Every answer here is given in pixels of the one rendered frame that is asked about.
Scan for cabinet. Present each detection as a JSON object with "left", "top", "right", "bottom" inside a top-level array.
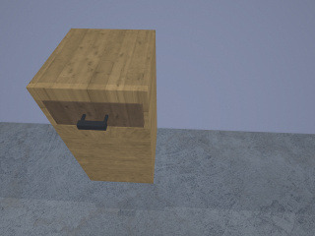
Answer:
[{"left": 26, "top": 29, "right": 158, "bottom": 184}]

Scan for handle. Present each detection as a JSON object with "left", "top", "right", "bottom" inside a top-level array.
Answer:
[{"left": 76, "top": 114, "right": 109, "bottom": 131}]

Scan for drawer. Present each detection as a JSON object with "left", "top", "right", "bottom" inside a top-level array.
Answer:
[{"left": 42, "top": 100, "right": 145, "bottom": 128}]

